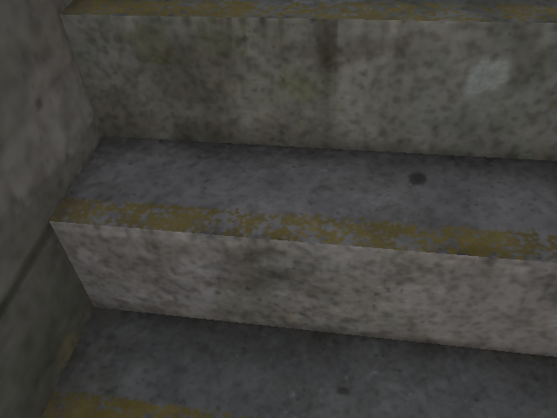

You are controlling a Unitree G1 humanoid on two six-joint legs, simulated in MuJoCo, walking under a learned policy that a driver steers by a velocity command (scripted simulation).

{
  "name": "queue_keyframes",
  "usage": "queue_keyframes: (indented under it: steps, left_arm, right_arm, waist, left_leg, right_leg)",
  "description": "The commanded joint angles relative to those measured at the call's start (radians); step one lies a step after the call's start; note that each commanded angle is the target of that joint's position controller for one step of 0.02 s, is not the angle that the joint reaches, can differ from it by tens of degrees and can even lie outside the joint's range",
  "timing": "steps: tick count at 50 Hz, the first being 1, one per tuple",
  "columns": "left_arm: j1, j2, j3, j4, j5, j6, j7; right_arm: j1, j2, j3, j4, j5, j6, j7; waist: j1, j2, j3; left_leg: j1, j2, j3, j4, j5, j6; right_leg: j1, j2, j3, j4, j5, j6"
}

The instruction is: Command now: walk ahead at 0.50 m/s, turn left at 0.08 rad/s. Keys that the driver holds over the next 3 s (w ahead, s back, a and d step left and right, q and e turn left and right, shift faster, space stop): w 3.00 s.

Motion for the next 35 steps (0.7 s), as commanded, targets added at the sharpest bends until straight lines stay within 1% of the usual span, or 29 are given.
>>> queue_keyframes:
  steps: [1,2,3,4,5,6,7,8,10,12,13,14,15,16,17,18,19,20,21,22,23,24,25,26,28,31,32,34,35]
  left_arm:
    - [0.393,0.026,0.004,0.055,0.033,0.008,0.017]
    - [0.033,0.004,-0.037,-0.029,0.055,0.031,0.007]
    - [-0.056,-0.049,-0.046,-0.086,0.031,0.018,-0.018]
    - [-0.013,0.017,-0.02,-0.063,-0.006,0.009,-0.022]
    - [-0.011,0.252,0.047,-0.069,-0.051,-0.027,-0.005]
    - [0.03,0.279,0.07,-0.047,-0.043,-0.051,0.002]
    - [0.054,0.19,0.045,-0.023,-0.053,-0.034,0.018]
    - [0.104,0.149,0.033,-0.003,-0.037,-0.038,0.024]
    - [0.21,0.128,0.029,0.043,-0.049,-0.044,0.034]
    - [0.248,0.109,0.028,0.079,-0.038,-0.041,0.036]
    - [0.221,0.117,0.034,0.095,-0.053,-0.041,0.037]
    - [0.208,0.132,0.044,0.102,-0.071,-0.035,0.034]
    - [0.234,0.113,0.044,0.144,-0.106,-0.018,0.03]
    - [0.26,0.102,0.029,0.192,-0.11,-0.008,0.031]
    - [0.329,0.102,0.023,0.236,-0.088,-0.039,0.012]
    - [0.285,0.184,0.045,0.22,-0.082,-0.056,0.017]
    - [0.162,0.267,0.07,0.201,-0.077,-0.065,0.019]
    - [0.168,0.241,0.07,0.199,-0.069,-0.063,-0.002]
    - [0.061,0.216,0.073,0.161,-0.053,-0.073,-0.023]
    - [-0.07,0.097,0.048,0.12,-0.056,-0.082,-0.054]
    - [-0.248,0.028,0.036,0.021,-0.067,-0.102,-0.084]
    - [-0.341,-0.082,0.027,-0.108,-0.004,-0.12,-0.076]
    - [-0.304,-0.202,-0.009,-0.165,-0.004,-0.111,-0.057]
    - [-0.221,-0.227,-0.021,-0.16,-0.007,-0.103,-0.031]
    - [-0.042,-0.206,-0.023,-0.093,-0.03,-0.078,-0.003]
    - [-0.012,-0.148,-0.014,-0.059,-0.064,-0.04,0.017]
    - [0.01,-0.117,-0.004,-0.034,-0.083,-0.037,0.022]
    - [-0.09,-0.12,0.004,-0.059,-0.048,-0.028,0.015]
    - [-0.122,-0.081,-0.026,-0.072,-0.072,-0.053,-0.003]
  right_arm:
    - [-0.463,0.236,0.083,-0.188,0.074,-0.033,-0.026]
    - [-0.285,0.193,0.056,-0.183,0.096,-0.039,-0.028]
    - [-0.155,0.136,0.058,-0.212,0.07,-0.079,0.001]
    - [-0.115,0.139,0.07,-0.212,0.048,-0.112,0.01]
    - [0.055,0.078,0.068,-0.223,0.016,-0.122,0.011]
    - [-0.005,0.04,0.053,-0.2,0.029,-0.111,-0.005]
    - [-0.129,-0.015,0.034,-0.202,0.03,-0.113,-0.007]
    - [-0.241,-0.014,0.04,-0.223,0.022,-0.113,-0.003]
    - [-0.396,0.068,0.083,-0.301,0.02,-0.119,0.026]
    - [-0.383,0.134,0.11,-0.32,0.037,-0.132,0.052]
    - [-0.389,0.112,0.111,-0.331,0.043,-0.145,0.062]
    - [-0.476,0.103,0.127,-0.352,0.024,-0.147,0.078]
    - [-0.552,0.154,0.148,-0.369,0.014,-0.137,0.077]
    - [-0.509,0.147,0.146,-0.375,0.013,-0.138,0.082]
    - [-0.426,0.072,0.095,-0.343,0.015,-0.14,0.095]
    - [-0.24,-0.018,0.054,-0.275,0.022,-0.128,0.089]
    - [-0.037,-0.116,0.011,-0.218,0.013,-0.126,0.088]
    - [0.127,-0.179,-0.013,-0.154,-0.03,-0.107,0.079]
    - [0.307,-0.288,-0.065,-0.073,-0.04,-0.075,0.063]
    - [0.295,-0.324,-0.085,0.008,-0.044,-0.036,0.04]
    - [0.231,-0.268,-0.071,0.048,-0.065,-0.033,0.02]
    - [0.05,-0.175,-0.086,0.076,-0.045,-0.021,0.002]
    - [-0.015,-0.096,-0.062,0.141,-0.047,-0.037,-0.004]
    - [0.004,-0.003,-0.046,0.219,-0.05,-0.066,0.006]
    - [-0.001,0.032,-0.037,0.294,-0.048,-0.101,0.031]
    - [-0.004,-0.037,-0.048,0.333,-0.006,-0.155,0.05]
    - [0.023,-0.053,-0.051,0.325,-0.009,-0.162,0.039]
    - [0.09,-0.086,-0.067,0.321,-0.023,-0.193,0.019]
    - [0.032,-0.076,-0.031,0.277,-0.059,-0.167,0.052]
  waist:
    - [0.278,-0.248,0.199]
    - [0.049,-0.283,0.256]
    - [-0.044,-0.116,0.234]
    - [-0.033,-0.075,0.135]
    - [-0.125,-0.196,0.023]
    - [-0.034,-0.176,-0.002]
    - [0.045,-0.058,0.083]
    - [0.1,-0.017,0.131]
    - [0.156,0.058,0.191]
    - [0.129,0.039,0.151]
    - [0.103,0.007,0.137]
    - [0.124,0.025,0.13]
    - [0.119,-0.047,0.108]
    - [0.055,-0.08,-0.008]
    - [0.027,-0.106,-0.152]
    - [-0.07,-0.236,-0.216]
    - [-0.188,-0.265,-0.324]
    - [-0.207,-0.095,-0.43]
    - [-0.271,0.104,-0.431]
    - [-0.24,0.358,-0.342]
    - [-0.202,0.298,-0.23]
    - [-0.117,0.159,-0.02]
    - [0.008,0.143,0.126]
    - [0.073,0.069,0.171]
    - [0.157,0.048,0.177]
    - [0.183,0.087,0.187]
    - [0.168,0.092,0.171]
    - [0.138,0.072,0.129]
    - [0.105,0.146,-0.029]
  left_leg:
    - [-0.701,-0.049,-0.03,0.585,0.231,-0.037]
    - [-0.799,-0.058,-0.121,0.993,0.167,-0.096]
    - [-0.702,-0.023,-0.14,0.895,0.429,-0.089]
    - [-0.696,-0.009,-0.106,0.866,0.473,-0.094]
    - [-0.638,0.186,-0.145,0.77,0.431,-0.147]
    - [-0.704,0.241,-0.155,0.885,0.486,-0.175]
    - [-0.846,0.203,-0.156,0.895,0.502,-0.192]
    - [-0.861,0.223,-0.123,0.83,0.511,-0.183]
    - [-0.892,0.243,-0.07,0.695,0.536,-0.155]
    - [-0.836,0.258,-0.041,0.654,0.586,-0.116]
    - [-0.736,0.274,-0.001,0.527,0.562,-0.09]
    - [-0.514,0.282,0.194,0.302,0.505,-0.074]
    - [-0.259,0.273,0.227,0.141,0.296,-0.033]
    - [-0.006,0.188,0.286,0.029,0.182,0.006]
    - [0.206,0.053,0.385,0.041,0.091,0.03]
    - [0.252,0.041,0.309,-0.09,0.019,0.065]
    - [0.386,0.058,0.132,-0.261,0.09,0.091]
    - [0.605,0.178,-0.238,-0.381,-0.026,0.165]
    - [0.708,0.238,-0.538,-0.691,-0.159,0.219]
    - [0.704,0.345,-0.892,-1.019,-0.37,0.309]
    - [0.551,0.389,-1.068,-1.135,-0.388,0.301]
    - [0.322,0.294,-0.873,-1.073,-0.282,0.25]
    - [0.211,0.31,-0.703,-0.988,-0.216,0.195]
    - [0.185,0.292,-0.556,-0.953,-0.093,0.152]
    - [0.189,0.279,-0.339,-0.973,0.127,0.12]
    - [0.192,0.292,-0.175,-1.055,0.258,0.118]
    - [0.168,0.315,-0.168,-1.089,0.28,0.143]
    - [0.25,0.326,-0.166,-1.12,0.296,0.153]
    - [0.387,0.412,-0.261,-1.178,0.347,0.181]
  right_leg:
    - [0.218,-0.187,0.188,-0.326,-0.159,-0.089]
    - [0.096,-0.143,0.108,-0.188,-0.125,0.027]
    - [-0.05,-0.087,0.027,-0.057,-0.097,0.114]
    - [-0.002,-0.105,0.032,-0.108,-0.032,0.095]
    - [0.05,-0.386,0.225,-0.321,-0.263,-0.027]
    - [0.1,-0.471,0.445,-0.389,-0.552,-0.096]
    - [0.169,-0.362,0.4,-0.36,-0.575,-0.07]
    - [0.157,-0.34,0.388,-0.379,-0.521,-0.06]
    - [0.181,-0.278,0.318,-0.412,-0.379,-0.041]
    - [0.175,-0.253,0.278,-0.432,-0.265,-0.019]
    - [0.155,-0.228,0.209,-0.477,-0.189,-0.006]
    - [0.035,-0.205,0.167,-0.607,-0.094,-0.016]
    - [-0.05,-0.205,0.121,-0.629,0.189,-0.008]
    - [-0.044,-0.157,0.016,-0.534,0.665,0.017]
    - [0.044,-0.163,-0.014,-0.401,1.335,-0.024]
    - [0.194,-0.2,-0.007,-0.265,1.698,-0.043]
    - [0.301,-0.216,-0.009,-0.095,1.82,-0.045]
    - [0.074,-0.149,-0.021,0.089,1.733,-0.047]
    - [-0.055,-0.05,0.015,0.273,1.306,-0.042]
    - [-0.348,0.088,0.081,0.652,0.273,-0.034]
    - [-0.511,0.131,0.249,1.214,0.024,-0.015]
    - [-0.656,0.163,0.262,1.461,-0.011,0.012]
    - [-0.786,0.165,0.259,1.562,-0.06,0.026]
    - [-0.824,0.183,0.275,1.625,-0.08,0.035]
    - [-0.846,0.195,0.235,1.68,-0.013,0.067]
    - [-0.872,0.159,0.207,1.598,0.02,0.114]
    - [-0.817,0.148,0.153,1.583,0.01,0.137]
    - [-0.844,0.103,0.068,1.598,0.005,0.136]
    - [-0.9,0.112,0.109,1.714,0.03,0.13]
Next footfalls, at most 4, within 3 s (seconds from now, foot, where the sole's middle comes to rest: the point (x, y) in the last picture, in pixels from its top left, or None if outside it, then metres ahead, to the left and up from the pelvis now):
0.38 left None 0.20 0.14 -0.59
1.00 right None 0.34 -0.28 -0.34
1.64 left None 0.18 -0.01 -0.59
2.02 right None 0.38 -0.23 -0.34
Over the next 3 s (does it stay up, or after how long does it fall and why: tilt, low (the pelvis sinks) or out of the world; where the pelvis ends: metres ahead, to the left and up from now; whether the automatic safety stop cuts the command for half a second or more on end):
stays up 0.33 0.02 0.41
